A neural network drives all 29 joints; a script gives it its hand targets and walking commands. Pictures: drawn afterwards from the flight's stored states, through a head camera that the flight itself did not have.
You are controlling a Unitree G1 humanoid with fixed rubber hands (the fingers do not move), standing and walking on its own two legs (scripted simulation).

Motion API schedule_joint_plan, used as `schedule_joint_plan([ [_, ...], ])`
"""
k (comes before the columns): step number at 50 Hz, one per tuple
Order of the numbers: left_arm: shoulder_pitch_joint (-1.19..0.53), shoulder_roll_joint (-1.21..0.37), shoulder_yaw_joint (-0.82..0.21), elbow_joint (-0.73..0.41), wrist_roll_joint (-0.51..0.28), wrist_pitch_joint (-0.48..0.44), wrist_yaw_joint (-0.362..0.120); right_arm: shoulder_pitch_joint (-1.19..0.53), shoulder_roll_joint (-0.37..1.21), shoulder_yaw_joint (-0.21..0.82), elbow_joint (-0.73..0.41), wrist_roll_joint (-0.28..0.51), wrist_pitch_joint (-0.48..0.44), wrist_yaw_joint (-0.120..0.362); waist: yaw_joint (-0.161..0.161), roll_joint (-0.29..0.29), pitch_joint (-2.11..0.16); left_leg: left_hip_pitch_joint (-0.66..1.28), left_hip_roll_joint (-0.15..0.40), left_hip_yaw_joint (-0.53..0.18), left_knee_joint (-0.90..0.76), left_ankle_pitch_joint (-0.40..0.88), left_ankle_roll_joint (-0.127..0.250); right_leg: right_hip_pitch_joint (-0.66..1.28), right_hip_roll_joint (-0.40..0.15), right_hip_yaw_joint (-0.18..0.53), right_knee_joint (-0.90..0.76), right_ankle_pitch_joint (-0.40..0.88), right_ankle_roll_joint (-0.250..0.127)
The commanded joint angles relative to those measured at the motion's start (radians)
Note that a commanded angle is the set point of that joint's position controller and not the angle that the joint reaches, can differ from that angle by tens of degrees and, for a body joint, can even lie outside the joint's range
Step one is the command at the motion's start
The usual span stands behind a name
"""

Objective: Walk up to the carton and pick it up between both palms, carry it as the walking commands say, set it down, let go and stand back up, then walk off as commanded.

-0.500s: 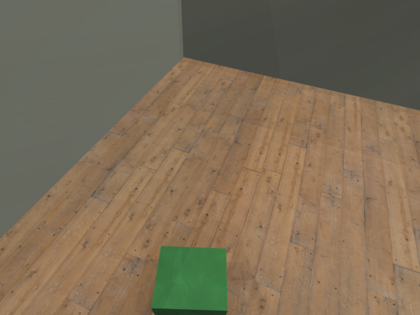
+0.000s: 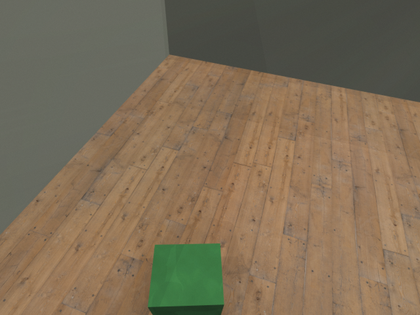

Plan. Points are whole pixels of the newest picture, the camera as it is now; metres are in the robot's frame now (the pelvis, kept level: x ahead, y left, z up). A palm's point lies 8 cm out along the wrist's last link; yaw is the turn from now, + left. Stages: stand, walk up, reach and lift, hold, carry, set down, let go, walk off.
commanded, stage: walk up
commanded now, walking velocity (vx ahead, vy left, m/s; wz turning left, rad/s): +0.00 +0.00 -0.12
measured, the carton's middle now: (187, 281) +0.39 +0.07 -0.66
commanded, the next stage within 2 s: stand in 0.46 s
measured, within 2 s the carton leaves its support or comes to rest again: neither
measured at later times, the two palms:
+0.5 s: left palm out of the picture +0.05 +0.24 -0.14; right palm out of the picture -0.02 -0.24 -0.14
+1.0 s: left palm out of the picture +0.15 +0.25 -0.13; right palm out of the picture +0.15 -0.22 -0.13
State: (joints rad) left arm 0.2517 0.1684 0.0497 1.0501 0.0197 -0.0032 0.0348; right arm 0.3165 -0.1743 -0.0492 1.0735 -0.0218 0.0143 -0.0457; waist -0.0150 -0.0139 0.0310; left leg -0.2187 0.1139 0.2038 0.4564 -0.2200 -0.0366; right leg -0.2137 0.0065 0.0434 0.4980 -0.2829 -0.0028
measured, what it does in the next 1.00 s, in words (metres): stands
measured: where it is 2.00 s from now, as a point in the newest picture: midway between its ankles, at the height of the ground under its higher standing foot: outside the picture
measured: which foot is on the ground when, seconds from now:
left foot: down 0.00-1.00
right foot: down 0.00-1.00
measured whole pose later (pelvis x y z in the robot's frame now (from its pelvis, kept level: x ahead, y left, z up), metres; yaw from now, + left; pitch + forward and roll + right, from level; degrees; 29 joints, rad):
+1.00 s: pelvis +0.00 +0.01 -0.02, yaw +2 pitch +9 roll +0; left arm 0.05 0.22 0.04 0.54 0.03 0.48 -0.07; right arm 0.05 -0.16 -0.08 0.57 -0.02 0.46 0.00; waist -0.01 0.00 0.01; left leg -0.54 0.04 0.05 0.67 -0.29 -0.01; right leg -0.50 -0.01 0.01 0.69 -0.35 0.01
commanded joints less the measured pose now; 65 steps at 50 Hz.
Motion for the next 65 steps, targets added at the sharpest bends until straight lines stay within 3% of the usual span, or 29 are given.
schedule_joint_plan([
  [1, 0.044, 0.092, 0.016, -0.034, 0.0, -0.006, 0.002, 0.078, -0.092, -0.016, -0.023, -0.001, -0.003, -0.002, 0.0, -0.001, 0.021, 0.095, 0.066, -0.082, -0.066, 0.013, 0.03, -0.139, -0.089, 0.069, -0.101, 0.168, -0.021],
  [33, 0.034, 0.114, 0.017, -0.107, 0.003, -0.007, -0.005, 0.064, -0.113, -0.019, -0.105, -0.002, 0.013, 0.005, -0.003, 0.001, -0.002, 0.107, 0.076, -0.062, -0.054, -0.02, 0.041, -0.169, -0.059, 0.081, -0.073, 0.206, -0.027],
  [34, -0.316, 0.229, -0.006, -0.458, -0.049, 0.036, -0.041, -0.287, -0.049, 0.118, -0.456, 0.135, 0.05, 0.018, 0.088, -0.128, -0.129, -0.035, -0.094, -0.143, 0.152, -0.267, 0.086, -0.39, -0.044, 0.028, 0.011, -0.29, 0.031],
  [35, -0.488, 0.253, -0.021, -0.473, -0.026, 0.108, -0.028, -0.638, -0.12, 0.09, -0.683, 0.141, 0.107, 0.015, 0.037, -0.083, -0.127, -0.029, -0.083, -0.154, 0.177, -0.228, 0.068, -0.465, -0.028, 0.013, 0.048, -0.263, 0.029],
  [36, -0.357, 0.222, -0.002, -0.414, -0.04, 0.191, -0.03, -0.487, -0.157, 0.058, -0.603, 0.118, 0.189, 0.027, 0.046, -0.035, -0.08, -0.057, -0.101, -0.137, 0.168, -0.247, 0.074, -0.492, -0.028, -0.004, 0.023, -0.3, -0.008],
  [38, -0.256, 0.192, -0.024, -0.414, -0.061, 0.349, -0.043, -0.314, -0.164, 0.053, -0.504, 0.117, 0.341, 0.026, 0.02, 0.004, -0.029, -0.032, -0.113, -0.117, 0.175, -0.271, 0.078, -0.52, -0.042, -0.029, -0.003, -0.339, -0.047],
  [40, -0.241, 0.186, -0.016, -0.437, -0.05, 0.489, -0.059, -0.238, -0.147, 0.042, -0.463, 0.096, 0.475, 0.022, 0.016, -0.01, 0.01, 0.023, -0.126, -0.122, 0.168, -0.187, 0.083, -0.541, -0.051, -0.023, -0.02, -0.266, -0.046],
  [41, -0.199, 0.184, -0.012, -0.472, -0.045, 0.536, -0.068, -0.188, -0.141, 0.036, -0.481, 0.088, 0.519, 0.02, 0.017, -0.016, -0.02, 0.078, -0.134, -0.136, 0.146, -0.091, 0.076, -0.496, -0.038, -0.022, -0.027, -0.157, -0.038],
  [44, -0.14, 0.147, -0.008, -0.519, -0.035, 0.589, -0.084, -0.094, -0.093, -0.004, -0.485, 0.055, 0.555, 0.022, -0.021, -0.026, -0.112, 0.091, -0.142, -0.18, 0.141, 0.163, 0.081, -0.349, 0.015, -0.021, 0.0, 0.157, -0.016],
  [46, -0.19, 0.147, 0.008, -0.544, -0.011, 0.548, -0.09, -0.141, -0.069, -0.035, -0.508, 0.016, 0.516, 0.032, -0.025, -0.042, -0.145, 0.029, -0.132, -0.194, 0.173, 0.253, 0.079, -0.323, 0.024, -0.01, 0.037, 0.275, -0.008],
  [49, -0.256, 0.159, 0.036, -0.599, 0.034, 0.441, -0.106, -0.222, -0.038, -0.064, -0.572, -0.029, 0.419, 0.051, -0.016, -0.004, -0.287, -0.058, -0.129, -0.206, 0.27, 0.377, 0.05, -0.358, 0.029, -0.019, 0.15, 0.412, 0.004],
  [53, -0.266, 0.145, 0.063, -0.603, 0.044, 0.33, -0.12, -0.245, -0.038, -0.083, -0.618, -0.03, 0.304, 0.054, -0.003, 0.046, -0.436, -0.107, -0.152, -0.226, 0.372, 0.486, 0.028, -0.495, 0.047, -0.05, 0.278, 0.416, 0.014],
  [57, -0.3, 0.148, 0.072, -0.614, 0.019, 0.334, -0.121, -0.27, -0.054, -0.078, -0.662, 0.004, 0.305, 0.043, 0.002, 0.06, -0.486, -0.176, -0.154, -0.217, 0.41, 0.399, 0.027, -0.566, 0.059, -0.079, 0.331, 0.287, 0.013],
  [65, -0.448, 0.167, 0.095, -0.648, 0.004, 0.394, -0.117, -0.412, -0.058, -0.057, -0.702, 0.046, 0.365, 0.051, 0.007, 0.051, -0.384, -0.321, -0.146, -0.187, 0.419, 0.009, 0.023, -0.649, 0.041, -0.085, 0.34, -0.034, 0.02],
])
